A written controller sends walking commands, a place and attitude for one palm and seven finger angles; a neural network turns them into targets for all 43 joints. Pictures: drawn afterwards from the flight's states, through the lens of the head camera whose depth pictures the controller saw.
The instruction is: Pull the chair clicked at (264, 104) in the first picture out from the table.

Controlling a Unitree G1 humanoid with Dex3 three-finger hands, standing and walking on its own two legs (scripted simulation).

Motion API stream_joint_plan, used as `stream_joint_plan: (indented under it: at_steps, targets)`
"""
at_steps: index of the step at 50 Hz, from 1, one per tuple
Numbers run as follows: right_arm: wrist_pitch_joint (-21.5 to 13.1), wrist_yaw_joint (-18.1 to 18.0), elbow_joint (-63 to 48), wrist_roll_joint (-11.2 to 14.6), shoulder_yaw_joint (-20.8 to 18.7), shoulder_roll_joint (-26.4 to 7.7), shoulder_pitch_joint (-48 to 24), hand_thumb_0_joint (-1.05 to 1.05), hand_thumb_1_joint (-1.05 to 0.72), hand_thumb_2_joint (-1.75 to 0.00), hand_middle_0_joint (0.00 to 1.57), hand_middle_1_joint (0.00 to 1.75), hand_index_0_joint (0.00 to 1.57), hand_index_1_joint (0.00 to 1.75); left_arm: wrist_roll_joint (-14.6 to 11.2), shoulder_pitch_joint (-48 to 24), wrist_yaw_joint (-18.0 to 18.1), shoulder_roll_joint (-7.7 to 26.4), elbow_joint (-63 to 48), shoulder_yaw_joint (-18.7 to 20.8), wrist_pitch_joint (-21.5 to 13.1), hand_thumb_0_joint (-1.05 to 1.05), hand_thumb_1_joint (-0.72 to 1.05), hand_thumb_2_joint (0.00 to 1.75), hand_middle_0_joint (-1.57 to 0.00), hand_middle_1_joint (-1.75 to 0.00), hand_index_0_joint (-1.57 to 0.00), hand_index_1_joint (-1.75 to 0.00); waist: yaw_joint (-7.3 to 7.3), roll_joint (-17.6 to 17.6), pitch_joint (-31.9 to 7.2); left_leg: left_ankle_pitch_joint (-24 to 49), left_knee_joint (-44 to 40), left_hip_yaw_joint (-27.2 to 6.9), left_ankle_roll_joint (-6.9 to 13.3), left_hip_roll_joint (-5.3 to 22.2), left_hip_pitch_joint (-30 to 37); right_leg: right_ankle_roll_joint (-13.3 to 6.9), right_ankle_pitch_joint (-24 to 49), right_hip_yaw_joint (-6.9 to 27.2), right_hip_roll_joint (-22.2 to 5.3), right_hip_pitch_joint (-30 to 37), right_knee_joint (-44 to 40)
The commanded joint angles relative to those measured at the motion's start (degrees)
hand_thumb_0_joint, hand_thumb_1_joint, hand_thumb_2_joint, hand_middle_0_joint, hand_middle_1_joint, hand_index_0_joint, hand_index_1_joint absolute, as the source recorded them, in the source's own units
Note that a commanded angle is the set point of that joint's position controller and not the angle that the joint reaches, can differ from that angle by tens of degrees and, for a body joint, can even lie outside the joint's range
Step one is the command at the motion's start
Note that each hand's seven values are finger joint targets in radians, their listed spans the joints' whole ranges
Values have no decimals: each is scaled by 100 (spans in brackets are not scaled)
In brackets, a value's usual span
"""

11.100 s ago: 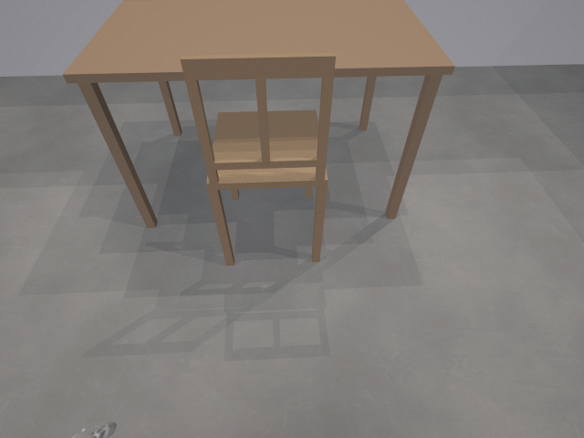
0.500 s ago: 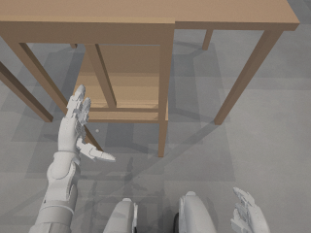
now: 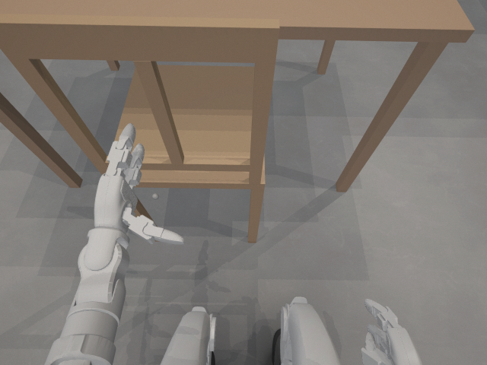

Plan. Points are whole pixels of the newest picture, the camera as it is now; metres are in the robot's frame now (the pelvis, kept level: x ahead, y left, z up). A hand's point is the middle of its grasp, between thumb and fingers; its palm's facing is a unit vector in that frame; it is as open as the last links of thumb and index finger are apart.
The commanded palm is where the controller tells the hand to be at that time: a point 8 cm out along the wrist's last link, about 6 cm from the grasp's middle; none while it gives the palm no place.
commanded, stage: aim the fingers beside a spindle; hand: left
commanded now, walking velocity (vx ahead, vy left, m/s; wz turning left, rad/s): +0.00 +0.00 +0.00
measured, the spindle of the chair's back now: (164, 119) +0.52 +0.16 +0.04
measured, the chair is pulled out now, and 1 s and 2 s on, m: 0.00 0.00 0.00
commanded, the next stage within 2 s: push the fingers through the gap in 0.20 s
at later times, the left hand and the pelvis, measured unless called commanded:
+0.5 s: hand (159, 189) +0.38 +0.15 +0.03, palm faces +0.00 -1.00 -0.04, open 16.9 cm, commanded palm +0.37 +0.20 +0.03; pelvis +0.00 +0.00 +0.00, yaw +0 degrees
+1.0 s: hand (168, 159) +0.44 +0.14 +0.04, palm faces +0.01 -1.00 -0.04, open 16.9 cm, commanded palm +0.41 +0.20 +0.03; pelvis +0.00 +0.00 +0.00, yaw +0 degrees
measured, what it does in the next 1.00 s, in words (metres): stands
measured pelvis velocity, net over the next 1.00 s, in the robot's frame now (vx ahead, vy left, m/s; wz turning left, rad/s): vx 0.00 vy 0.00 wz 0.00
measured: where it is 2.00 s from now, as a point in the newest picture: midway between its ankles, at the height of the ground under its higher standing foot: outside the picture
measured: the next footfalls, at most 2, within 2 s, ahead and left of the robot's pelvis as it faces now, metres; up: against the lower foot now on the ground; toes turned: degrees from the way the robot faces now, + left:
none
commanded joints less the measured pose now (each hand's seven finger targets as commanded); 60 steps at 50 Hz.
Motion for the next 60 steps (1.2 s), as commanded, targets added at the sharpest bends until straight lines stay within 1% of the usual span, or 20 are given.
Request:
stream_joint_plan:
  at_steps: [1, 2, 5, 8, 10, 12, 16, 20, 22, 27, 29, 35, 36, 41, 43, 46, 50, 54, 57, 60]
  targets:
    - [-279, -75, -713, 40, -327, -826, 123, 0, -90, -90, 20, 30, 20, 30, -8, -1349, -16, 610, -1161, 63, -293, 0, -50, 30, -6, -8, -6, -8, -56, 27, -2315, 1172, -1256, 77, 126, -235, 611, -101, 667, 46, 268, 2080, -953]
    - [-261, -82, -711, 40, -328, -834, 111, 0, -90, -90, 20, 30, 20, 30, 9, -1422, 13, 621, -1144, 64, -288, 0, -50, 30, -6, -8, -6, -8, -109, -99, -2258, 1157, -1250, 65, 133, -227, 604, -93, 657, 37, 275, 2042, -962]
    - [-231, -86, -753, 21, -322, -835, 83, 0, -90, -90, 20, 30, 20, 30, 14, -1370, 115, 952, -1130, 447, -322, 0, -50, 30, -6, -8, -6, -8, 0, -121, -2367, 1180, -1220, 109, 143, -252, 462, -87, 692, 96, 275, 2226, -944]
    - [-223, -57, -757, 11, -302, -777, 53, 0, -90, -90, 20, 30, 20, 30, 69, -1529, 140, 715, -1232, 192, -383, 0, -50, 30, -6, -8, -6, -8, -25, 129, -2341, 1231, -1249, 118, 122, -251, 607, -104, 749, 70, 272, 2156, -935]
    - [-213, -61, -771, 8, -318, -815, 97, 0, -90, -90, 20, 30, 20, 30, 69, -1442, 141, 799, -1175, 268, -390, 0, -50, 30, -6, -8, -6, -8, -60, -115, -2439, 1286, -1218, 97, 143, -239, 578, -94, 815, 74, 300, 2226, -928]
    - [-209, -48, -762, 15, -320, -791, 102, 0, -90, -90, 20, 30, 20, 30, 47, -1418, 94, 591, -1184, 79, -369, 0, -50, 30, -6, -8, -6, -8, -73, -9, -2443, 1286, -1224, 123, 136, -247, 608, -87, 872, 76, 281, 2259, -945]
    - [-197, -63, -736, 34, -333, -813, 127, 0, -90, -90, 20, 30, 20, 30, 8, -1359, 23, 708, -1125, 196, -312, 0, -50, 30, -6, -8, -6, -8, -81, -151, -2426, 1326, -1200, 128, 135, -246, 540, -79, 963, 91, 274, 2317, -945]
    - [-198, -100, -682, 31, -316, -824, 148, 0, -90, -90, 20, 30, 20, 30, 12, -1786, 57, 880, -1013, 339, -342, 0, -50, 30, -6, -8, -6, -8, -148, -192, -2289, 1165, -1172, 122, 153, -253, 419, -72, 773, 135, 275, 2237, -989]
    - [-217, -100, -636, 22, -310, -800, 146, 0, -90, -90, 20, 30, 20, 30, 47, -2000, 65, 794, -987, 239, -402, 0, -50, 30, -6, -8, -6, -8, -143, 13, -2341, 1184, -1179, 119, 132, -252, 508, -82, 778, 133, 260, 2150, -967]
    - [-229, -91, -548, 10, -333, -834, 256, 0, -90, -90, 20, 30, 20, 30, 123, -2433, 80, 738, -691, 141, -394, 0, -50, 30, -6, -8, -6, -8, -231, 70, -2500, 1303, -1155, 92, 126, -246, 595, -90, 923, 96, 256, 2074, -905]
    - [-199, -92, -544, 10, -331, -850, 284, 0, -90, -90, 20, 30, 20, 30, 101, -2348, 102, 945, -379, 394, -321, 0, -50, 30, -6, -8, -6, -8, -194, -137, -2480, 1268, -1139, 136, 139, -260, 430, -76, 944, 164, 251, 2247, -968]
    - [-153, -81, -570, -5, -318, -851, 378, 0, -90, -90, 20, 30, 20, 30, 129, -2801, 140, 1175, -213, 608, -377, 0, -50, 30, -6, -8, -6, -8, -158, -18, -2733, 1408, -1149, 156, 145, -276, 420, -94, 1130, 190, 267, 2391, -910]
    - [-146, -61, -561, -4, -320, -827, 390, 0, -90, -90, 20, 30, 20, 30, 139, -2757, 133, 1009, -108, 497, -378, 0, -50, 30, -6, -8, -6, -8, -170, -17, -2733, 1445, -1153, 176, 136, -275, 454, -86, 1197, 183, 264, 2383, -920]
    - [-90, -42, -474, -2, -330, -874, 510, 0, -90, -90, 20, 30, 20, 30, 165, -3012, 108, 1156, 246, 598, -414, 0, -50, 30, -6, -8, -6, -8, -260, -177, -2631, 1387, -1144, 177, 138, -255, 312, -71, 1203, 200, 265, 2372, -936]
    - [-78, -33, -444, 1, -338, -868, 530, 0, -90, -90, 20, 30, 20, 30, 175, -3276, 95, 1006, 360, 461, -428, 0, -50, 30, -6, -8, -6, -8, -352, -106, -2522, 1243, -1145, 188, 145, -252, 340, -66, 1035, 191, 271, 2201, -992]
    - [-65, -44, -409, -27, -360, -914, 628, 0, -90, -90, 20, 30, 20, 30, 204, -3531, 150, 1310, 451, 712, -500, 0, -50, 30, -6, -8, -6, -8, -315, -85, -2768, 1321, -1140, 181, 151, -265, 382, -76, 1104, 218, 272, 2291, -961]
    - [-38, -17, -372, -57, -353, -929, 720, 0, -90, -90, 20, 30, 20, 30, 250, -3645, 168, 1465, 688, 845, -561, 0, -50, 30, -6, -8, -6, -8, -286, -45, -2845, 1431, -1139, 174, 146, -269, 361, -96, 1236, 203, 293, 2365, -915]
    - [10, -4, -324, -46, -328, -928, 738, 0, -90, -90, 20, 30, 20, 30, 294, -3961, 137, 1379, 1125, 752, -539, 0, -50, 30, -6, -8, -6, -8, -421, -97, -2537, 1160, -1129, 202, 158, -272, 142, -68, 1004, 239, 273, 2225, -1002]
    - [6, -3, -305, -73, -347, -967, 816, 0, -90, -90, 20, 30, 20, 30, 321, -4401, 151, 1538, 1080, 844, -641, 0, -50, 30, -6, -8, -6, -8, -414, 65, -2846, 1252, -1124, 157, 161, -268, 347, -93, 1035, 199, 289, 2131, -915]
    - [16, 30, -252, -86, -355, -978, 906, 0, -90, -90, 20, 30, 20, 30, 335, -4632, 170, 1417, 1334, 736, -669, 0, -50, 30, -6, -8, -6, -8, -510, 69, -2811, 1292, -1116, 130, 159, -267, 400, -96, 1061, 155, 319, 2015, -916]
